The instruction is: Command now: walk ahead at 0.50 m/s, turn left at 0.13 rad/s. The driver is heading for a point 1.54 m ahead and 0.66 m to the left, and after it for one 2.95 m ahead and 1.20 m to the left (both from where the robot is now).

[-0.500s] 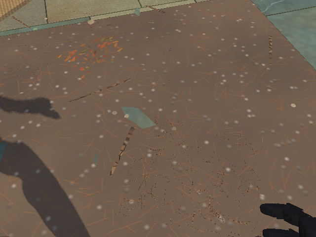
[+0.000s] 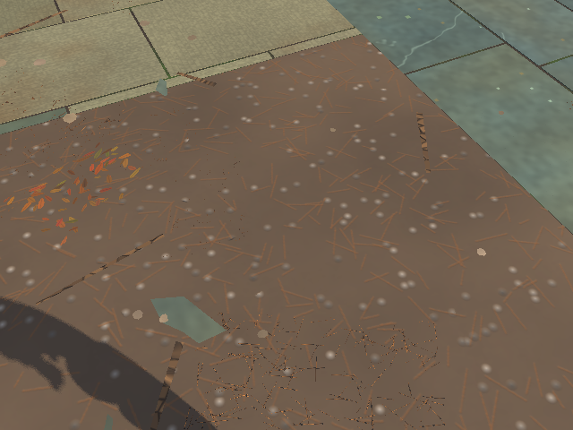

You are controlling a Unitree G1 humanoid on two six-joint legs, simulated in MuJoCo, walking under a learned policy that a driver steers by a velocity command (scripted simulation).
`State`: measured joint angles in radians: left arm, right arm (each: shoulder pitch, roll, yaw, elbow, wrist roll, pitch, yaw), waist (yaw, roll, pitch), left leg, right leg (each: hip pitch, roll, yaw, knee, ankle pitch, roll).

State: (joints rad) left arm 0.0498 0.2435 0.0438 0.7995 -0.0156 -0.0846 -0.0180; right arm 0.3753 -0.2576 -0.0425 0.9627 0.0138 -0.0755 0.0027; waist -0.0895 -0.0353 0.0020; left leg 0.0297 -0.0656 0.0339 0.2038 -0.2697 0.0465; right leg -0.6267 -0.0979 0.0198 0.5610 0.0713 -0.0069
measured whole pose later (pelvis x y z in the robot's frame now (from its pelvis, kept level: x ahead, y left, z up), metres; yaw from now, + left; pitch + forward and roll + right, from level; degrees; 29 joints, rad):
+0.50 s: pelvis +0.27 -0.03 +0.00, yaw +14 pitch +1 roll -3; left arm 0.30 0.26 0.07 0.93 0.00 -0.09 0.01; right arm 0.12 -0.26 -0.07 0.79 0.02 -0.03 0.03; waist 0.06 0.04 0.03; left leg -0.68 0.12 -0.01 0.74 0.01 0.03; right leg 0.05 0.02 -0.25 0.22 -0.28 -0.01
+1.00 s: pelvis +0.48 +0.09 +0.00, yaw +32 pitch +3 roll -1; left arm 0.03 0.29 0.06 0.75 0.01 -0.05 0.02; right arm 0.24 -0.30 -0.09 0.71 0.02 0.01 -0.03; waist -0.04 -0.03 0.05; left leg -0.25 -0.13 -0.13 0.43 -0.21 0.09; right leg -0.64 -0.03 0.11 0.76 -0.13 0.08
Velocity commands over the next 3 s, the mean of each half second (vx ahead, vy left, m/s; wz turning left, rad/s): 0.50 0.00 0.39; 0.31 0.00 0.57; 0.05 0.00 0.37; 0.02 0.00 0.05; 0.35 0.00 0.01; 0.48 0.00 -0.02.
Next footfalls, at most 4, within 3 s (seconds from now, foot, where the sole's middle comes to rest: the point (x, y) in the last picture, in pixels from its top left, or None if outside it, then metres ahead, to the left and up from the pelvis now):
0.08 right None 0.24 -0.14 -0.78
0.62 left None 0.47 0.16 -0.78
1.14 right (243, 345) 0.71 0.07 -0.78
1.48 left None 0.49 0.22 -0.78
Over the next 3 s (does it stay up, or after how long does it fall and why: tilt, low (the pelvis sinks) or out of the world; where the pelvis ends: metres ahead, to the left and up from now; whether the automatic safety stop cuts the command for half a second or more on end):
stays up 0.90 0.45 0.01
